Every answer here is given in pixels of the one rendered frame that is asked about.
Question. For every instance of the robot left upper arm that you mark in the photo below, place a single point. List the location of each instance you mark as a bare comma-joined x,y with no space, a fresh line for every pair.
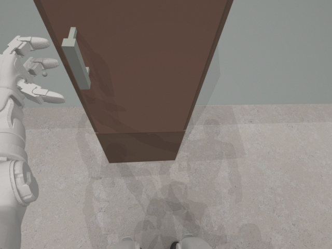
18,188

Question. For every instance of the left robot forearm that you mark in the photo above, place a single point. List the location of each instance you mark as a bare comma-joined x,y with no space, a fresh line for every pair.
12,130

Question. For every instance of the cupboard door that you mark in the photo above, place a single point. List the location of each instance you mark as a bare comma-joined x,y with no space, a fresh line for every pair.
146,57

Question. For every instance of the handle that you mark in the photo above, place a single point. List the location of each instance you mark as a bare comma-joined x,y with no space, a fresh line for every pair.
75,60

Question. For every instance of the robot left shin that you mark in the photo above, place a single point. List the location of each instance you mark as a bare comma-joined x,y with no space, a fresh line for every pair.
126,238

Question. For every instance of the left robot hand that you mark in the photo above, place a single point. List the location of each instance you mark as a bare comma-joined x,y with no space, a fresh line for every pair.
12,71

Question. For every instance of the robot right thigh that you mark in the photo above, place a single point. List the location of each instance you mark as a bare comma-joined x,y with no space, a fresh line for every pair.
192,243

